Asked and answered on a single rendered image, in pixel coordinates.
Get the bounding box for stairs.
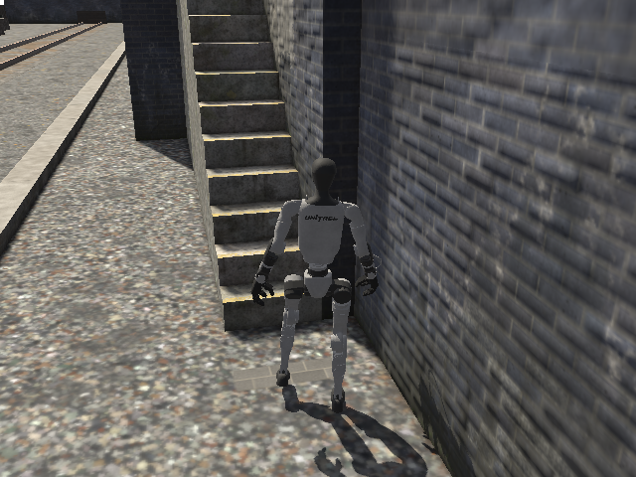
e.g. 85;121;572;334
176;0;322;332

